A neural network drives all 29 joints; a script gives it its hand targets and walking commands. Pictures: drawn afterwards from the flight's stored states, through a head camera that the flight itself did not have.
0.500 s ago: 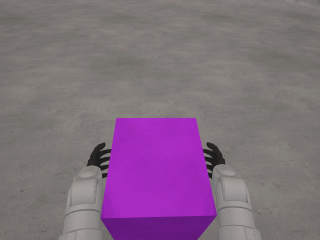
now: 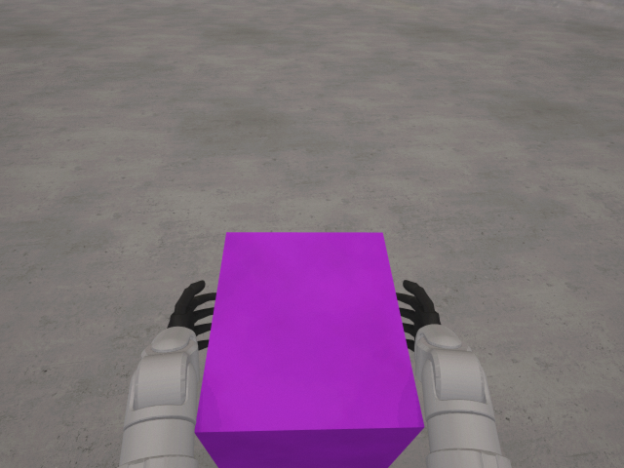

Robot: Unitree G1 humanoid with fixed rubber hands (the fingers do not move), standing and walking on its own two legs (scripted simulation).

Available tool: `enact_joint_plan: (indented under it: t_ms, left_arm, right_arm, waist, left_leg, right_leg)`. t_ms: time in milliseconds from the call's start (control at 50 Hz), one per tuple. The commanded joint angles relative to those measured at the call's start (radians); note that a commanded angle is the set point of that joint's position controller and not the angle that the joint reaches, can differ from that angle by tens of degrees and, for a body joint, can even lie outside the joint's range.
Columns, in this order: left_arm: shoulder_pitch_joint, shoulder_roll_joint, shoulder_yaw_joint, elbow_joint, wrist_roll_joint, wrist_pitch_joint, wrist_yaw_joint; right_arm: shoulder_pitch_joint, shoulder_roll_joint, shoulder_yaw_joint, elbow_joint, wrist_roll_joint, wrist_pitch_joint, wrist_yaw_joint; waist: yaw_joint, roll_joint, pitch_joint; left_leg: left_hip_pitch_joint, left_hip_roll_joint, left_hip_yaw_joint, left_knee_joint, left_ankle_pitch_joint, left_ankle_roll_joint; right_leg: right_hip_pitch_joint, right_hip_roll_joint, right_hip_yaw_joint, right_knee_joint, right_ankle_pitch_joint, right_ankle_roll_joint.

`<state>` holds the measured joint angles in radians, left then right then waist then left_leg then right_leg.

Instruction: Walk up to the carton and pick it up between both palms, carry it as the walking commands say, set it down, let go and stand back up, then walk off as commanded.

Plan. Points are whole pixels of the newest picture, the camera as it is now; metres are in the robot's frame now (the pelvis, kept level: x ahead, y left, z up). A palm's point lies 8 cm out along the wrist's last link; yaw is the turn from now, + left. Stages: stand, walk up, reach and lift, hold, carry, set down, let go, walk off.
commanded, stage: reach and lift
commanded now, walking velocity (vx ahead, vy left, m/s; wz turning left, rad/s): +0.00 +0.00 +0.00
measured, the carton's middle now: (305, 355) +0.30 +0.00 -0.02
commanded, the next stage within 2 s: hold in 0.10 s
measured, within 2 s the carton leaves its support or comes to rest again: neither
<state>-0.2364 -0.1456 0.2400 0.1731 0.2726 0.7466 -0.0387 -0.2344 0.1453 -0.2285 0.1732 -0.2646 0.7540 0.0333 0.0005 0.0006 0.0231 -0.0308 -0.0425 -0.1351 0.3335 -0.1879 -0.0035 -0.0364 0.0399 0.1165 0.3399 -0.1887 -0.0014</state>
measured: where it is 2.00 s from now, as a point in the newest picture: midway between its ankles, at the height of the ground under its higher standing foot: outside the picture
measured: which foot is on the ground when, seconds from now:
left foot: down 0.00-1.00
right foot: down 0.00-1.00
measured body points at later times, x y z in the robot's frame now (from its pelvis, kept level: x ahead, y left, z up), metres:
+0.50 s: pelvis -0.01 +0.00 +0.00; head -0.05 +0.00 +0.45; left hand +0.29 +0.16 +0.04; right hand +0.28 -0.16 +0.04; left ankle +0.01 +0.13 -0.75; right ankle +0.01 -0.12 -0.75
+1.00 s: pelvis +0.00 +0.00 +0.00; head -0.05 +0.00 +0.45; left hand +0.29 +0.16 +0.04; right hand +0.28 -0.16 +0.04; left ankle +0.01 +0.12 -0.75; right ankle +0.01 -0.12 -0.75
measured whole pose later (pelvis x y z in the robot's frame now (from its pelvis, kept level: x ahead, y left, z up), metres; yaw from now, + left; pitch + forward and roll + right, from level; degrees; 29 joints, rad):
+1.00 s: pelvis +0.00 +0.00 +0.00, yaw +0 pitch -7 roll +0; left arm -0.22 -0.14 0.22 0.17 0.27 0.76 -0.03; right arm -0.21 0.14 -0.22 0.16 -0.26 0.76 0.03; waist 0.00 0.00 0.02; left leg -0.03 -0.05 -0.13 0.35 -0.19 0.00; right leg -0.03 0.04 0.11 0.35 -0.19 0.00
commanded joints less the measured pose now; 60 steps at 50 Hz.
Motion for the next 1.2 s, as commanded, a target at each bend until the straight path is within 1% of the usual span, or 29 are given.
enact_joint_plan:
  t_ms: [0,120,240,420,560,960,1180]
  left_arm:
    - [-0.441,-0.820,-0.565,-0.030,-0.243,-0.015,-0.202]
    - [-0.417,-0.816,-0.574,-0.049,-0.249,-0.010,-0.200]
    - [-0.409,-0.815,-0.575,-0.057,-0.250,-0.007,-0.198]
    - [-0.431,-0.822,-0.565,-0.038,-0.246,-0.009,-0.198]
    - [-0.449,-0.833,-0.559,-0.019,-0.244,-0.010,-0.199]
    - [-0.424,-0.839,-0.565,-0.030,-0.246,-0.010,-0.196]
    - [-0.413,-0.829,-0.567,-0.041,-0.247,-0.011,-0.195]
  right_arm:
    - [-0.449,0.848,0.567,-0.044,0.243,-0.023,0.195]
    - [-0.425,0.842,0.575,-0.062,0.249,-0.018,0.193]
    - [-0.417,0.834,0.575,-0.069,0.250,-0.015,0.193]
    - [-0.441,0.832,0.562,-0.053,0.247,-0.016,0.200]
    - [-0.460,0.834,0.553,-0.037,0.243,-0.019,0.205]
    - [-0.436,0.834,0.565,-0.052,0.245,-0.019,0.204]
    - [-0.423,0.832,0.571,-0.062,0.246,-0.020,0.199]
  waist:
    - [0.000,-0.006,-0.219]
    - [-0.004,-0.005,-0.209]
    - [-0.006,-0.002,-0.194]
    - [-0.006,0.001,-0.177]
    - [-0.006,0.003,-0.178]
    - [-0.002,0.000,-0.193]
    - [-0.001,-0.003,-0.188]
  left_leg:
    - [0.041,-0.054,0.056,-0.036,0.199,-0.007]
    - [0.039,-0.054,0.053,-0.039,0.198,-0.005]
    - [0.030,-0.052,0.052,-0.042,0.174,-0.004]
    - [0.013,-0.048,0.053,-0.043,0.116,-0.002]
    - [0.008,-0.044,0.052,-0.041,0.099,-0.001]
    - [0.018,-0.042,0.050,-0.036,0.149,0.000]
    - [0.013,-0.042,0.051,-0.034,0.149,0.002]
  right_leg:
    - [0.051,0.042,-0.049,-0.039,0.219,0.014]
    - [0.055,0.043,-0.050,-0.042,0.220,0.014]
    - [0.051,0.043,-0.052,-0.045,0.191,0.012]
    - [0.035,0.041,-0.055,-0.043,0.124,0.007]
    - [0.027,0.040,-0.056,-0.039,0.101,0.004]
    - [0.039,0.037,-0.050,-0.035,0.151,0.006]
    - [0.043,0.035,-0.047,-0.036,0.157,0.008]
